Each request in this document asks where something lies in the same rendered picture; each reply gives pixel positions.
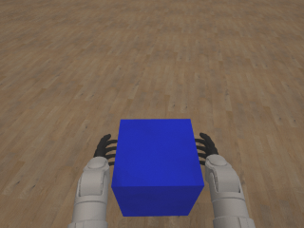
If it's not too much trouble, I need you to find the right robot forearm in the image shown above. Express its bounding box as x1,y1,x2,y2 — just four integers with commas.
204,154,256,228

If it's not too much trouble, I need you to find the left robot hand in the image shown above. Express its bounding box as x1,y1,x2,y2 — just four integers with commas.
93,134,118,166

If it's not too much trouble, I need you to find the carton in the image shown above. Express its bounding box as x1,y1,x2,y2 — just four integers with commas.
111,119,204,217

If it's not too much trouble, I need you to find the left robot forearm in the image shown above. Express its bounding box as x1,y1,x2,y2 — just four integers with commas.
67,156,110,228

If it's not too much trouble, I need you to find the right robot hand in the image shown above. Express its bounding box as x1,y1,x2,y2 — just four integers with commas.
195,132,219,165

